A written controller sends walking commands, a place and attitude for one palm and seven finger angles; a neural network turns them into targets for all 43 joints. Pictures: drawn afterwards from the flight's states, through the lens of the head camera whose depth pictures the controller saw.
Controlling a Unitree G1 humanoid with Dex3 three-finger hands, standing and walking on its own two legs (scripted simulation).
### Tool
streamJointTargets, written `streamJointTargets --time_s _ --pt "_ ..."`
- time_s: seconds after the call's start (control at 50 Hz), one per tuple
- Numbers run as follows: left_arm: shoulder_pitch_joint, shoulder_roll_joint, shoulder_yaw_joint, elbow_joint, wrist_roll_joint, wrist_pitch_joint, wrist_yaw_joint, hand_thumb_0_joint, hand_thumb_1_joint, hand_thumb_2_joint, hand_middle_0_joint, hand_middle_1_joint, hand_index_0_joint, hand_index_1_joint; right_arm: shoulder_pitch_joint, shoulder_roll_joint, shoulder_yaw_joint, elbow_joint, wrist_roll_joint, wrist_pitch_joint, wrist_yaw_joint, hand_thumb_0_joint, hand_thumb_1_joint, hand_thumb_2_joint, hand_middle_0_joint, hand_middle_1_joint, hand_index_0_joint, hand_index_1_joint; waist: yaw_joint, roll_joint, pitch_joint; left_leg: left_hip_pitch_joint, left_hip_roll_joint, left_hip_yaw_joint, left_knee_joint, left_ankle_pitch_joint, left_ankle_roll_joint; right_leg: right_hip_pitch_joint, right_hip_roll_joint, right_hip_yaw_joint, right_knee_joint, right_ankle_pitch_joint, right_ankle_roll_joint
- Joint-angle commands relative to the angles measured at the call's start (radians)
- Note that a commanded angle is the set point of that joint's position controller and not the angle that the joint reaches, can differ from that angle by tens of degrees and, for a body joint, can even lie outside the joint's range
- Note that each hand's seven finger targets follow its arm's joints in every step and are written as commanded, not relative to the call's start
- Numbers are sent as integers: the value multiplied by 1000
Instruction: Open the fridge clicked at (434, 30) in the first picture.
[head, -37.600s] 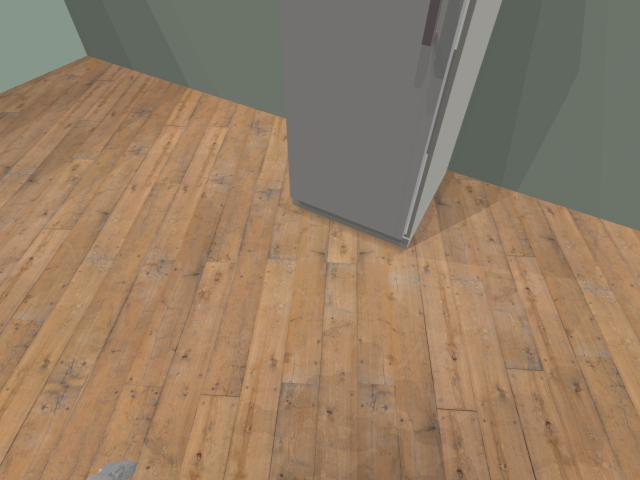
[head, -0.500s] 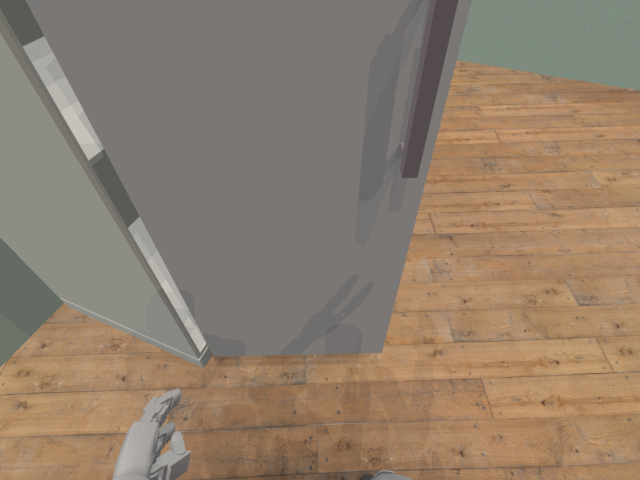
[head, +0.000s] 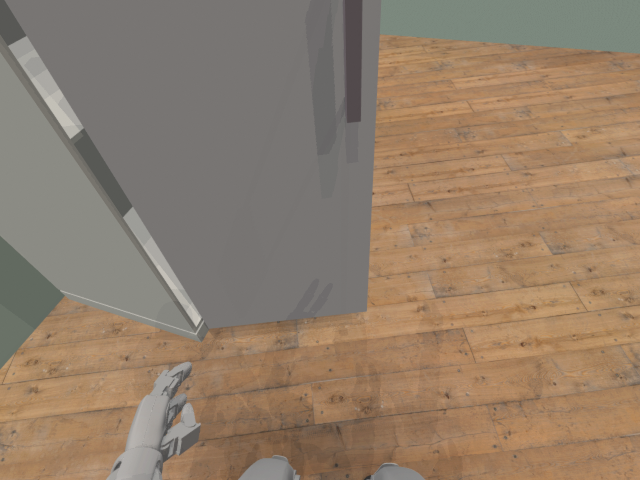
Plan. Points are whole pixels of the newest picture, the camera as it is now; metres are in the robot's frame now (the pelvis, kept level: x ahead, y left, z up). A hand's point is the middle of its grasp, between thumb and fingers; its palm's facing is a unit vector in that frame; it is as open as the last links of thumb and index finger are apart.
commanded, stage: stop stepping back and stand still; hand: right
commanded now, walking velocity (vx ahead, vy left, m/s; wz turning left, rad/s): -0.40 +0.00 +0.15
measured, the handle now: (350, 33) +0.67 -0.05 +0.23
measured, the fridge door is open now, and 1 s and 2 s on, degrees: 66 66 66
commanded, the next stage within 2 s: let the arm hang, fingers relaxed in 1.92 s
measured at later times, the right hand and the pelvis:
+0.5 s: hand out of the picture +0.14 -0.25 +0.17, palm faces +0.28 +0.88 -0.39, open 7.4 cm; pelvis -0.12 -0.02 +0.01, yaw +10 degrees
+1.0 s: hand out of the picture +0.13 -0.26 +0.17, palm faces +0.29 +0.85 -0.44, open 7.4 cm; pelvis -0.11 -0.04 +0.01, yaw +9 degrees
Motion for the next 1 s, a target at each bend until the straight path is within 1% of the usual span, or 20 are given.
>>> streamJointTargets --time_s 0.0,0.1,0.16,0.2,0.24,0.28,0.34,0.36,0.38,0.4,0.44,0.5,0.52,0.54,0.6,0.7,0.76,0.84,0.88,0.98 --pt "-39 159 82 -140 8 -87 -19 0 900 900 -200 -300 -200 -300 -28 -146 -102 -312 9 -61 -18 0 -900 -900 200 300 200 300 24 -177 -212 102 -17 56 333 -79 13 -1 -352 284 -431 -336 -102" --pt "-32 133 55 -132 5 -77 -33 0 900 900 -200 -300 -200 -300 19 -125 -46 -299 18 -23 -30 0 -900 -900 200 300 200 300 23 -350 -232 257 -58 250 -59 -194 63 81 -229 140 -575 -481 59" --pt "-16 123 49 -149 12 -55 -31 0 900 900 -200 -300 -200 -300 72 -173 -79 -266 34 -1 -31 0 -900 -900 200 300 200 300 19 -295 -242 361 -63 288 -534 -199 118 171 -111 5 -467 -366 217" --pt "-9 107 45 -138 8 -20 -30 0 900 900 -200 -300 -200 -300 67 -244 -124 -311 33 -6 -31 0 -900 -900 200 300 200 300 23 78 -185 81 277 -66 -779 -36 212 239 -7 -70 156 -156 139" --pt "-13 89 5 -151 18 -17 -30 0 900 900 -200 -300 -200 -300 -32 -331 -211 -361 37 -32 -57 0 -900 -900 200 300 200 300 34 82 -225 215 435 -73 -690 312 298 10 -55 11 476 -240 109" --pt "-6 132 45 -140 -32 -38 -14 0 900 900 -200 -300 -200 -300 -82 -198 -91 -187 48 8 -32 0 -900 -900 200 300 200 300 47 249 -116 214 327 -89 -653 141 213 -1 -31 59 307 -237 87" --pt "-4 157 25 -108 -19 -22 11 0 900 900 -200 -300 -200 -300 -22 -148 -72 -105 27 32 -37 0 -900 -900 200 300 200 300 85 -161 -68 89 170 127 -369 44 100 250 -78 79 -178 -126 58" --pt "-14 177 28 -131 -17 -30 20 0 900 900 -200 -300 -200 -300 -44 -157 -69 -154 35 22 -36 0 -900 -900 200 300 200 300 78 -350 -76 22 64 184 -225 -93 50 277 -202 307 -323 -262 15" --pt "-34 176 25 -162 -22 -36 23 0 900 900 -200 -300 -200 -300 -65 -180 -80 -197 40 11 -34 0 -900 -900 200 300 200 300 68 -350 -66 12 5 191 -132 -182 43 254 -285 511 -443 -369 -37" --pt "-22 153 21 -139 -11 -42 21 0 900 900 -200 -300 -200 -300 32 -207 -121 -144 42 9 -31 0 -900 -900 200 300 200 300 62 -261 -112 74 0 166 -65 -203 57 199 -295 525 -518 -574 -23" --pt "-25 149 21 -157 9 -38 7 0 900 900 -200 -300 -200 -300 77 -202 -115 -260 39 17 -26 0 -900 -900 200 300 200 300 51 -247 -103 204 9 184 -87 -157 74 37 -285 437 -544 -617 -6" --pt "-39 157 31 -176 6 -17 -7 0 900 900 -200 -300 -200 -300 210 -181 -121 -272 16 29 -31 0 -900 -900 200 300 200 300 21 -248 -126 593 28 183 -378 -139 107 -285 -137 126 -260 -572 29" --pt "-37 143 41 -187 2 -3 -11 0 900 900 -200 -300 -200 -300 218 -189 -133 -262 4 33 -33 0 -900 -900 200 300 200 300 14 -27 -105 545 164 -38 -564 -255 159 -358 -22 16 85 -490 53" --pt "-37 135 48 -184 -5 -4 -14 0 900 900 -200 -300 -200 -300 162 -224 -155 -300 8 25 -37 0 -900 -900 200 300 200 300 16 188 -94 383 426 -438 -773 -412 265 -356 31 -14 433 -359 78" --pt "49 120 38 -101 13 -35 -11 0 900 900 -200 -300 -200 -300 85 -225 -193 -237 12 -17 -51 0 -900 -900 200 300 200 300 73 0 -85 200 375 -253 -736 -301 260 -219 -58 72 508 -242 84" --pt "21 126 30 -86 5 -56 14 0 900 900 -200 -300 -200 -300 14 -161 -110 -42 -1 -31 -45 0 -900 -900 200 300 200 300 50 44 -37 157 310 -75 -678 -93 194 -2 -51 -38 129 -186 64" --pt "25 135 30 -96 9 -74 11 0 900 900 -200 -300 -200 -300 -14 -130 -57 -76 1 -28 -40 0 -900 -900 200 300 200 300 44 61 -59 154 256 -18 -606 -64 140 183 -23 -52 -91 -139 47" --pt "-8 180 51 -127 -8 -70 5 0 900 900 -200 -300 -200 -300 -1 -165 -83 -177 4 -37 -34 0 -900 -900 200 300 200 300 26 -42 -116 192 142 41 -456 172 22 249 -151 118 -176 58 -1" --pt "-7 154 38 -123 -4 -65 1 0 900 900 -200 -300 -200 -300 46 -182 -110 -164 3 -30 -26 0 -900 -900 200 300 200 300 43 -128 -72 192 141 46 -494 110 43 164 -114 87 -182 -69 11" --pt "-5 143 36 -137 -5 -61 -6 0 900 900 -200 -300 -200 -300 49 -184 -126 -193 11 -34 -33 0 -900 -900 200 300 200 300 44 -61 -164 283 156 52 -476 360 62 218 -87 42 -131 126 39"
